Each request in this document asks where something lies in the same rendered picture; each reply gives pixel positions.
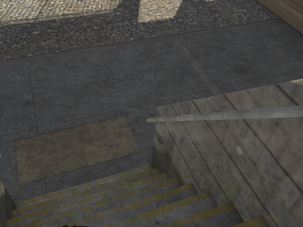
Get stairs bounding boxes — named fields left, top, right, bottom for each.
left=3, top=164, right=270, bottom=227

